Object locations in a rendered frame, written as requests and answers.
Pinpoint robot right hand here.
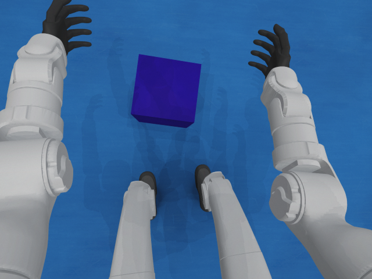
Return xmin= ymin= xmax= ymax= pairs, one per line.
xmin=248 ymin=24 xmax=291 ymax=79

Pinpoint robot left thigh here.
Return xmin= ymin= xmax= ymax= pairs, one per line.
xmin=109 ymin=186 xmax=156 ymax=279

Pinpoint carton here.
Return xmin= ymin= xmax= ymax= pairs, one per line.
xmin=131 ymin=54 xmax=201 ymax=128

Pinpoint robot left forearm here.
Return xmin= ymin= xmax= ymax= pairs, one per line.
xmin=0 ymin=33 xmax=67 ymax=142

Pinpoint robot right upper arm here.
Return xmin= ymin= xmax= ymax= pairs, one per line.
xmin=269 ymin=171 xmax=372 ymax=279

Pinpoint right robot foot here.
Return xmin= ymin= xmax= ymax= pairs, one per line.
xmin=195 ymin=164 xmax=211 ymax=212

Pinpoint robot left upper arm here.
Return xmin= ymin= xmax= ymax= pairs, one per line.
xmin=0 ymin=138 xmax=73 ymax=279

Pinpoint robot right forearm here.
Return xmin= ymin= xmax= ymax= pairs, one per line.
xmin=260 ymin=66 xmax=347 ymax=209

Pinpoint robot left hand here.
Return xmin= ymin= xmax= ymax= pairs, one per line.
xmin=42 ymin=0 xmax=92 ymax=55

